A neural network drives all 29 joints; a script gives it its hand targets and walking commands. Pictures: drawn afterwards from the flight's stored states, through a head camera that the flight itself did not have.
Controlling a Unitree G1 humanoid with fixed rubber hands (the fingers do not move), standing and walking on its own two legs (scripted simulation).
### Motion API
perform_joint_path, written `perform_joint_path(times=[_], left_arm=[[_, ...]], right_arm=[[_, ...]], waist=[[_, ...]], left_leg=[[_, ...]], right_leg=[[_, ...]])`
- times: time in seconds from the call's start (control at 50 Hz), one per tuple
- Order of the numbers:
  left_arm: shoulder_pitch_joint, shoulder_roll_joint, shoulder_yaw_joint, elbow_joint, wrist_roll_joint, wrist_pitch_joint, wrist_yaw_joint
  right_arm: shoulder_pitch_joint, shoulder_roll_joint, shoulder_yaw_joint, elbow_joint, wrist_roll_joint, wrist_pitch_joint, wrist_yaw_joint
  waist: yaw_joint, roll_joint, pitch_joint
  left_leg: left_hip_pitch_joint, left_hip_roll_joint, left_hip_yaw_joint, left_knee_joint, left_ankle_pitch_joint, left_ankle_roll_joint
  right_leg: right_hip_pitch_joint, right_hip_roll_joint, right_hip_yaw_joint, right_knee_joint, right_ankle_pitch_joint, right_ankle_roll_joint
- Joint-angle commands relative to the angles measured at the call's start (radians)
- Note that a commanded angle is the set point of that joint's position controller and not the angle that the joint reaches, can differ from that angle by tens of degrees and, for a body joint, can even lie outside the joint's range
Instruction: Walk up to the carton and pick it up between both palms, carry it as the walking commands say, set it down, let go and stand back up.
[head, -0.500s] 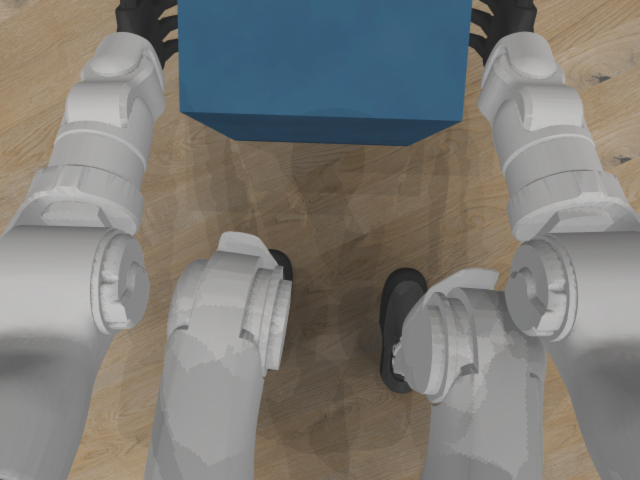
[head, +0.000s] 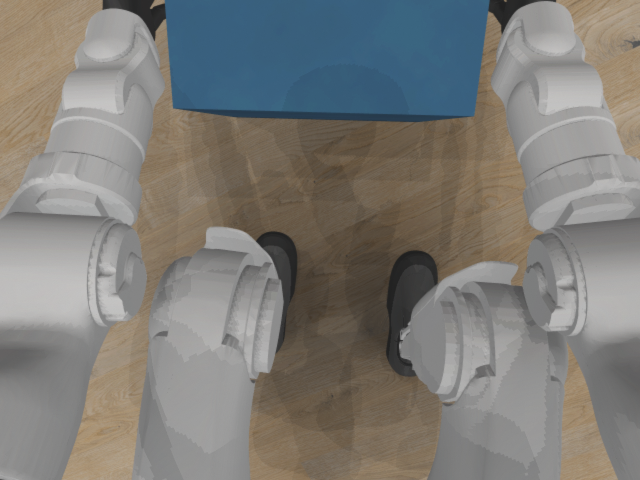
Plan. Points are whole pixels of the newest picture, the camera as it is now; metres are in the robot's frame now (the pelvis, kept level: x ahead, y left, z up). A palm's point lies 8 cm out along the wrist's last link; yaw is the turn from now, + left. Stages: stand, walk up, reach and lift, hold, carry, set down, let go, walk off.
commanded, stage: set down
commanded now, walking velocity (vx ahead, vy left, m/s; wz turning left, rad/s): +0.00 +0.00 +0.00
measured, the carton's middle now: (326, 38) +0.52 +0.07 -0.25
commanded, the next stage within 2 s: let go in 1.74 s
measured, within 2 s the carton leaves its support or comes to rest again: neither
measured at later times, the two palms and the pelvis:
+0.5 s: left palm out of the picture +0.50 +0.29 -0.16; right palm out of the picture +0.56 -0.13 -0.16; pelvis +0.00 +0.00 +0.01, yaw +1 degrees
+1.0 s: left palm out of the picture +0.50 +0.30 -0.02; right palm out of the picture +0.56 -0.13 -0.02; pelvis -0.01 +0.00 +0.11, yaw +2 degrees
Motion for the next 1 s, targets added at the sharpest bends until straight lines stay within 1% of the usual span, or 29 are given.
perform_joint_path(times=[0.0, 0.04, 0.08, 0.1, 0.12, 0.14, 0.16, 0.18, 0.2, 0.28, 0.3, 0.32, 0.38, 0.42, 0.44, 0.48, 0.5, 0.52, 0.56, 0.6, 0.62, 0.68, 0.7, 0.72, 0.76, 0.8, 0.86, 0.94, 0.98], left_arm=[[-0.228, 0.239, 0.034, -0.158, -0.011, -0.045, 0.010], [-0.210, 0.249, 0.034, -0.149, -0.009, -0.043, 0.006], [-0.207, 0.252, 0.024, -0.166, -0.014, -0.040, 0.000], [-0.217, 0.253, 0.021, -0.184, -0.023, -0.040, -0.003], [-0.219, 0.247, 0.013, -0.179, -0.034, -0.036, -0.006], [-0.221, 0.258, 0.020, -0.204, -0.029, -0.037, -0.008], [-0.218, 0.259, 0.016, -0.185, -0.041, -0.033, -0.011], [-0.222, 0.266, 0.023, -0.210, -0.042, -0.032, -0.013], [-0.216, 0.256, 0.010, -0.202, -0.054, -0.029, -0.015], [-0.222, 0.267, 0.005, -0.223, -0.070, -0.015, -0.024], [-0.222, 0.271, -0.001, -0.227, -0.069, -0.012, -0.026], [-0.217, 0.278, 0.009, -0.222, -0.061, -0.007, -0.026], [-0.208, 0.289, 0.022, -0.345, -0.058, 0.005, -0.020], [-0.191, 0.306, 0.034, -0.365, -0.050, 0.026, -0.014], [-0.192, 0.298, 0.020, -0.377, -0.060, 0.043, -0.013], [-0.204, 0.317, 0.021, -0.483, -0.057, 0.075, -0.003], [-0.189, 0.328, 0.025, -0.492, -0.052, 0.092, 0.003], [-0.173, 0.326, 0.032, -0.557, -0.044, 0.098, 0.009], [-0.160, 0.316, 0.047, -0.611, -0.035, 0.121, 0.011], [-0.132, 0.288, 0.050, -0.570, -0.024, 0.142, 0.006], [-0.130, 0.279, 0.055, -0.563, -0.022, 0.150, 0.004], [-0.146, 0.279, 0.073, -0.595, -0.015, 0.166, -0.001], [-0.149, 0.272, 0.065, -0.589, -0.017, 0.173, -0.004], [-0.165, 0.272, 0.063, -0.632, -0.027, 0.180, -0.005], [-0.179, 0.285, 0.066, -0.660, -0.032, 0.198, -0.007], [-0.194, 0.300, 0.072, -0.664, -0.031, 0.218, -0.007], [-0.169, 0.294, 0.064, -0.643, -0.040, 0.249, -0.013], [-0.143, 0.292, 0.078, -0.613, -0.027, 0.269, -0.024], [-0.152, 0.304, 0.096, -0.642, -0.015, 0.270, -0.029]], right_arm=[[-0.230, -0.118, -0.026, -0.182, -0.001, -0.045, -0.010], [-0.211, -0.109, -0.016, -0.156, 0.014, -0.039, -0.001], [-0.207, -0.114, -0.020, -0.164, 0.016, -0.034, 0.006], [-0.206, -0.116, -0.025, -0.160, 0.019, -0.033, 0.009], [-0.204, -0.131, -0.030, -0.162, 0.009, -0.032, 0.011], [-0.211, -0.127, -0.033, -0.180, 0.015, -0.032, 0.015], [-0.219, -0.145, -0.039, -0.184, 0.009, -0.034, 0.016], [-0.228, -0.153, -0.039, -0.216, 0.014, -0.036, 0.017], [-0.227, -0.159, -0.038, -0.214, 0.008, -0.037, 0.020], [-0.224, -0.176, -0.034, -0.223, 0.011, -0.028, 0.027], [-0.215, -0.173, -0.042, -0.216, 0.010, -0.022, 0.028], [-0.209, -0.173, -0.038, -0.212, 0.008, -0.017, 0.029], [-0.214, -0.195, -0.061, -0.351, 0.015, -0.011, 0.020], [-0.199, -0.204, -0.064, -0.376, 0.024, 0.006, 0.013], [-0.203, -0.203, -0.062, -0.392, 0.037, 0.021, 0.009], [-0.181, -0.215, -0.074, -0.442, 0.047, 0.054, 0.000], [-0.164, -0.207, -0.072, -0.444, 0.060, 0.072, -0.002], [-0.135, -0.211, -0.085, -0.472, 0.055, 0.080, -0.003], [-0.135, -0.231, -0.109, -0.518, 0.041, 0.099, -0.006], [-0.124, -0.224, -0.134, -0.485, 0.010, 0.112, 0.000], [-0.120, -0.228, -0.146, -0.476, -0.008, 0.117, 0.001], [-0.132, -0.228, -0.168, -0.503, -0.033, 0.129, 0.004], [-0.124, -0.238, -0.184, -0.497, -0.042, 0.133, 0.004], [-0.140, -0.230, -0.177, -0.543, -0.033, 0.139, 0.003], [-0.161, -0.246, -0.178, -0.582, -0.035, 0.156, 0.003], [-0.170, -0.250, -0.175, -0.605, -0.026, 0.176, 0.001], [-0.164, -0.257, -0.182, -0.609, -0.037, 0.207, 0.006], [-0.141, -0.237, -0.183, -0.600, -0.037, 0.230, 0.018], [-0.135, -0.235, -0.187, -0.604, -0.039, 0.236, 0.027]], waist=[[0.057, -0.058, -1.472], [0.076, -0.045, -1.441], [0.077, -0.024, -1.422], [0.071, -0.019, -1.418], [0.050, -0.021, -1.402], [0.067, -0.013, -1.391], [0.048, -0.028, -1.378], [0.052, -0.034, -1.400], [0.038, -0.041, -1.396], [0.030, -0.051, -1.405], [0.027, -0.032, -1.410], [0.037, -0.045, -1.408], [0.032, -0.026, -1.605], [0.045, -0.021, -1.682], [0.039, -0.018, -1.734], [0.038, 0.004, -1.894], [0.053, 0.015, -1.904], [0.046, 0.038, -1.927], [0.038, 0.055, -1.905], [0.030, 0.058, -1.784], [0.013, 0.057, -1.758], [0.002, 0.032, -1.772], [-0.017, 0.042, -1.784], [-0.014, 0.035, -1.842], [-0.016, 0.020, -1.895], [-0.004, 0.020, -1.960], [-0.018, 0.017, -1.946], [-0.013, 0.018, -1.950], [-0.008, 0.027, -1.973]], left_leg=[[0.653, 0.000, -0.010, -0.152, 0.458, -0.040], [0.653, 0.003, -0.005, -0.157, 0.440, -0.039], [0.663, 0.006, -0.008, -0.167, 0.429, -0.039], [0.670, 0.006, -0.008, -0.166, 0.427, -0.039], [0.668, 0.008, -0.014, -0.168, 0.416, -0.041], [0.663, 0.009, -0.013, -0.170, 0.419, -0.040], [0.653, 0.009, -0.014, -0.169, 0.400, -0.041], [0.659, 0.012, -0.013, -0.165, 0.403, -0.038], [0.660, 0.010, -0.015, -0.167, 0.406, -0.039], [0.671, 0.012, -0.015, -0.172, 0.380, -0.036], [0.691, 0.014, -0.015, -0.178, 0.366, -0.036], [0.684, 0.014, -0.012, -0.180, 0.365, -0.036], [0.816, 0.004, -0.005, -0.185, 0.432, -0.035], [0.854, -0.002, 0.006, -0.195, 0.421, -0.032], [0.883, -0.006, 0.008, -0.208, 0.410, -0.030], [0.985, -0.017, 0.018, -0.219, 0.435, -0.032], [1.026, -0.017, 0.014, -0.225, 0.460, -0.030], [1.071, -0.022, 0.016, -0.227, 0.505, -0.035], [1.073, -0.027, 0.019, -0.253, 0.490, -0.035], [1.013, -0.030, 0.017, -0.292, 0.434, -0.039], [0.994, -0.031, 0.020, -0.306, 0.409, -0.043], [0.990, -0.035, 0.019, -0.346, 0.396, -0.042], [1.004, -0.035, 0.016, -0.360, 0.387, -0.044], [1.039, -0.037, 0.016, -0.373, 0.396, -0.040], [1.073, -0.043, 0.017, -0.408, 0.385, -0.038], [1.112, -0.044, 0.019, -0.433, 0.393, -0.037], [1.114, -0.050, 0.019, -0.495, 0.360, -0.039], [1.129, -0.055, 0.016, -0.559, 0.353, -0.035], [1.156, -0.057, 0.019, -0.583, 0.370, -0.036]], right_leg=[[0.603, -0.013, -0.020, -0.103, 0.348, 0.001], [0.561, -0.016, -0.024, -0.104, 0.312, 0.000], [0.536, -0.020, -0.027, -0.101, 0.289, -0.004], [0.532, -0.022, -0.026, -0.109, 0.281, -0.008], [0.508, -0.024, -0.033, -0.106, 0.264, -0.010], [0.505, -0.024, -0.027, -0.107, 0.265, -0.010], [0.501, -0.028, -0.035, -0.107, 0.250, -0.010], [0.519, -0.030, -0.034, -0.107, 0.258, -0.010], [0.506, -0.031, -0.042, -0.104, 0.254, -0.010], [0.517, -0.042, -0.049, -0.112, 0.225, -0.012], [0.514, -0.042, -0.051, -0.117, 0.208, -0.014], [0.519, -0.042, -0.051, -0.120, 0.204, -0.013], [0.608, -0.030, -0.065, -0.138, 0.248, -0.016], [0.653, -0.026, -0.073, -0.148, 0.246, -0.020], [0.683, -0.025, -0.085, -0.154, 0.241, -0.021], [0.770, -0.016, -0.092, -0.170, 0.265, -0.025], [0.743, -0.012, -0.097, -0.174, 0.262, -0.025], [0.733, -0.003, -0.097, -0.184, 0.282, -0.027], [0.713, 0.005, -0.096, -0.217, 0.260, -0.033], [0.658, 0.004, -0.098, -0.249, 0.210, -0.036], [0.663, 0.002, -0.095, -0.264, 0.203, -0.038], [0.703, 0.006, -0.094, -0.302, 0.207, -0.037], [0.708, 0.004, -0.098, -0.316, 0.202, -0.038], [0.758, 0.005, -0.094, -0.332, 0.215, -0.040], [0.807, 0.006, -0.098, -0.361, 0.211, -0.040], [0.851, 0.004, -0.095, -0.393, 0.216, -0.038], [0.877, 0.008, -0.096, -0.453, 0.197, -0.040], [0.905, 0.011, -0.088, -0.524, 0.195, -0.036], [0.920, 0.013, -0.082, -0.554, 0.207, -0.037]])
